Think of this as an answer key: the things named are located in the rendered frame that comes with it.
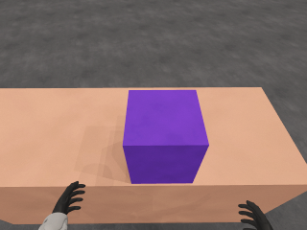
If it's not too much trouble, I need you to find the pedestal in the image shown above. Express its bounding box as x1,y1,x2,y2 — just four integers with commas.
0,87,307,224

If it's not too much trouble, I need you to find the robot right hand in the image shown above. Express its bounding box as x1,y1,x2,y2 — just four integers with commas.
238,200,273,230

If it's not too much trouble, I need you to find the robot left hand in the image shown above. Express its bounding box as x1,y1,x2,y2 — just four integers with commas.
52,181,85,215

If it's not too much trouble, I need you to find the carton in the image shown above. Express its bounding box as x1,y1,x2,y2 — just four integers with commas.
122,89,209,184

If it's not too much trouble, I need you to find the left robot forearm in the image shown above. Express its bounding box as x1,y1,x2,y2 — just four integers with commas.
38,212,68,230

